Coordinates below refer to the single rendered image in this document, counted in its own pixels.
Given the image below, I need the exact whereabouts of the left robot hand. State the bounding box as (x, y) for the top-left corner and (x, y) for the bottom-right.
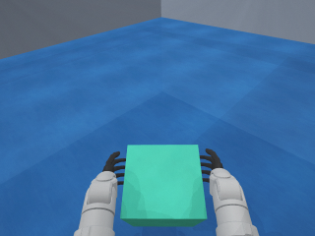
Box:
(102, 151), (126, 185)

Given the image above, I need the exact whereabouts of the carton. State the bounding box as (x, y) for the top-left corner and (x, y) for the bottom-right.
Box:
(120, 145), (208, 227)

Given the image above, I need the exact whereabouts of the right robot hand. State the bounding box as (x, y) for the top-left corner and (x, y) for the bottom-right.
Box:
(199, 148), (223, 183)

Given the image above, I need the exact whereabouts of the right robot forearm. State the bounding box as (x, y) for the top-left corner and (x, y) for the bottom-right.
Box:
(209, 168), (259, 236)

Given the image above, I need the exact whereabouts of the left robot forearm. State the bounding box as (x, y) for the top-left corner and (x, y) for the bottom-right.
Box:
(74, 171), (118, 236)

